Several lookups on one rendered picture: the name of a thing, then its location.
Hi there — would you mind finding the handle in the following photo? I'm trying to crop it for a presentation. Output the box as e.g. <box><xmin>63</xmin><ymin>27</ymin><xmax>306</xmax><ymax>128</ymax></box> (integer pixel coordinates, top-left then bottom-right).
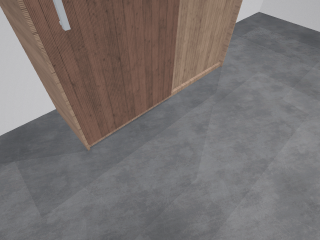
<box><xmin>53</xmin><ymin>0</ymin><xmax>71</xmax><ymax>31</ymax></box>

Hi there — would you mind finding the wardrobe door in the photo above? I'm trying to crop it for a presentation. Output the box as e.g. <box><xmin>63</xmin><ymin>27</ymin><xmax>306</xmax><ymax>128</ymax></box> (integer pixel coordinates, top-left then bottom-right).
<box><xmin>23</xmin><ymin>0</ymin><xmax>180</xmax><ymax>145</ymax></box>
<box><xmin>171</xmin><ymin>0</ymin><xmax>237</xmax><ymax>90</ymax></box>

